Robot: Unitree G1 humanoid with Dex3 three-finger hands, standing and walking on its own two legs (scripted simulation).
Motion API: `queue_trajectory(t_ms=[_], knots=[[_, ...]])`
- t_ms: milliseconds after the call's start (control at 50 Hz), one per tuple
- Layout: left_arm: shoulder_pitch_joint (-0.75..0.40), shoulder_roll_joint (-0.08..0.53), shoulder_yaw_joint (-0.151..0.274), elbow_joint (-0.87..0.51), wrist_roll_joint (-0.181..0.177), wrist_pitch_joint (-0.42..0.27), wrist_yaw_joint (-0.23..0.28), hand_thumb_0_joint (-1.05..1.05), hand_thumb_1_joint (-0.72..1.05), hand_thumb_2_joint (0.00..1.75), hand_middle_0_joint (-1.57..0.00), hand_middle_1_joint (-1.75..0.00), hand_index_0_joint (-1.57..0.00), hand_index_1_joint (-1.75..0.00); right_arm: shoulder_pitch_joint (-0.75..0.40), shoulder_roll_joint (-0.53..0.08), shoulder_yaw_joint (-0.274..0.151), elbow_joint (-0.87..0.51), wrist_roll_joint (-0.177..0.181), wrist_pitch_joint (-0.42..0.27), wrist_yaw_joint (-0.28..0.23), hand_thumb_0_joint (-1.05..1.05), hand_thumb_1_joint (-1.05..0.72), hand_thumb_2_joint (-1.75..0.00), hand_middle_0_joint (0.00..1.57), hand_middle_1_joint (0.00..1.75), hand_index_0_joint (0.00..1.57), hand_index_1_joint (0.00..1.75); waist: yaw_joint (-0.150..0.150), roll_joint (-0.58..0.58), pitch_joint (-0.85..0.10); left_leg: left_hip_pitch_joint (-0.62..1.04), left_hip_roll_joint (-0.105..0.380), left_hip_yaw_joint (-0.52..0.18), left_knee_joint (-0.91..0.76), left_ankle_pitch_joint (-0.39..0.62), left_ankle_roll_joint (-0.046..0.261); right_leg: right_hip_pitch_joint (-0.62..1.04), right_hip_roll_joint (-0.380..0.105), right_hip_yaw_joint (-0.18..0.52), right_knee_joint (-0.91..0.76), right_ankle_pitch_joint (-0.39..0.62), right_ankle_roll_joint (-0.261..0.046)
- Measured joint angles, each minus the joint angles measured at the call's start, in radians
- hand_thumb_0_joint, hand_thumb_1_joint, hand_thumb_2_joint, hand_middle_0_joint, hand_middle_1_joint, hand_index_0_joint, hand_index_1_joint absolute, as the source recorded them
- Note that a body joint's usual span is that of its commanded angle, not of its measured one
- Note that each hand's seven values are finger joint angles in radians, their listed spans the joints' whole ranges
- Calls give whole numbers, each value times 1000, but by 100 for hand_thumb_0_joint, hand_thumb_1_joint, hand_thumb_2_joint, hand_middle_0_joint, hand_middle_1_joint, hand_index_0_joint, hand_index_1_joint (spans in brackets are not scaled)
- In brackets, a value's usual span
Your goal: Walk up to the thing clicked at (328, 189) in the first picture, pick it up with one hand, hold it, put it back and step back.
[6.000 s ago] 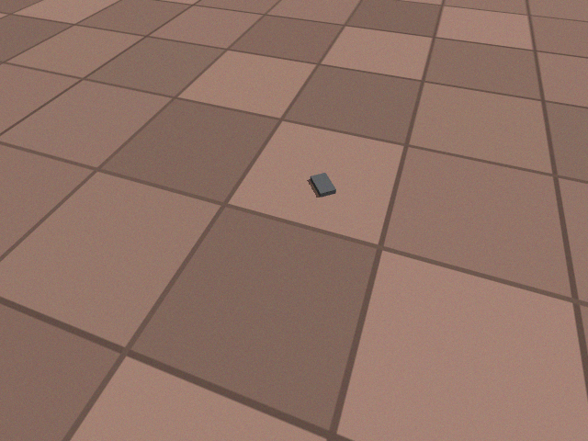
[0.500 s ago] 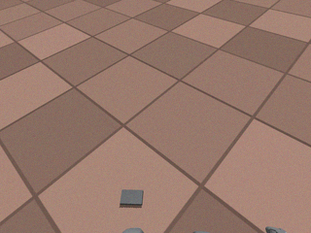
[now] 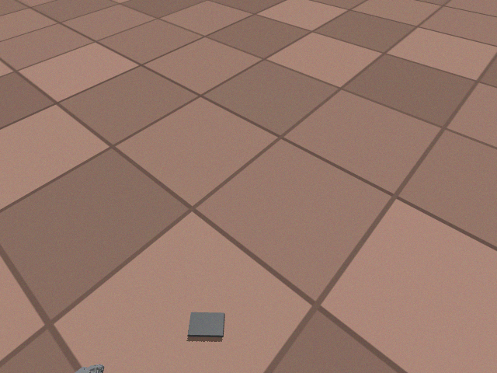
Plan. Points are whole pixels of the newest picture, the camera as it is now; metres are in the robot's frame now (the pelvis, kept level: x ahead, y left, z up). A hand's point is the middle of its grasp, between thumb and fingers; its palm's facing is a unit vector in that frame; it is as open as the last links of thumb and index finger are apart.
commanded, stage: walk up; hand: left
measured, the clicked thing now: (206, 324) +0.43 +0.19 -0.76
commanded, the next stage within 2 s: stand in 0.78 s
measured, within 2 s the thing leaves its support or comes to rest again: neither
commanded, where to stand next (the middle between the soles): +0.05 +0.00 m, yaw -1 degrees
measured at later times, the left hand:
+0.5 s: hand out of the picture +0.08 +0.25 -0.14, palm faces -0.01 -0.94 -0.35, open 7.4 cm
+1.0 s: hand out of the picture +0.11 +0.25 -0.14, palm faces -0.04 -0.94 -0.33, open 7.4 cm
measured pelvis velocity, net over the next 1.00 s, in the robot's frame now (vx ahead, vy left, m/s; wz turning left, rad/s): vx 0.02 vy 0.00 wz -0.01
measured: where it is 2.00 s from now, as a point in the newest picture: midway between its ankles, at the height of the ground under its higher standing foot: outside the picture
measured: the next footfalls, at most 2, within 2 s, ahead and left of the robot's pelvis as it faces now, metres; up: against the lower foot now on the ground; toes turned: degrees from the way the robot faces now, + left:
none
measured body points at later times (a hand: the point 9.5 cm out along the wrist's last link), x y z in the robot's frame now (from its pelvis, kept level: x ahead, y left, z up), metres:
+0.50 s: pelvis +0.01 +0.00 +0.01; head +0.02 -0.01 +0.46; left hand +0.08 +0.30 -0.12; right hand +0.08 -0.30 -0.13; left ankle +0.02 +0.12 -0.74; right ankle +0.03 -0.13 -0.74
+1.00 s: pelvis +0.02 +0.00 +0.01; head +0.03 +0.00 +0.46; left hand +0.11 +0.30 -0.12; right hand +0.09 -0.30 -0.12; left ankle +0.02 +0.12 -0.74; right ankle +0.03 -0.13 -0.74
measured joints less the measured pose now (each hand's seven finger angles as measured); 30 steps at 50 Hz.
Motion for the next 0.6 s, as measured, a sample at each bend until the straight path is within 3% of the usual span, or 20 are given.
queue_trajectory(t_ms=[220, 600], knots=[[-13, -20, -1, 73, 6, 2, -6, 1, 90, 90, -20, -30, -20, -30, -51, -10, -1, 35, 0, -5, 2, 1, -91, -90, 20, 30, 20, 30, 11, 16, -9, 53, 4, -4, -107, 53, -7, 49, 2, -4, -95, 45, -3], [-4, -26, 13, 114, 8, 11, -5, 1, 91, 90, -20, -30, -20, -30, -22, 1, -7, 84, -4, 3, -3, 1, -91, -90, 20, 30, 20, 30, 6, 3, -2, 81, 4, -1, -156, 64, -5, 77, 1, -2, -146, 57, 0]])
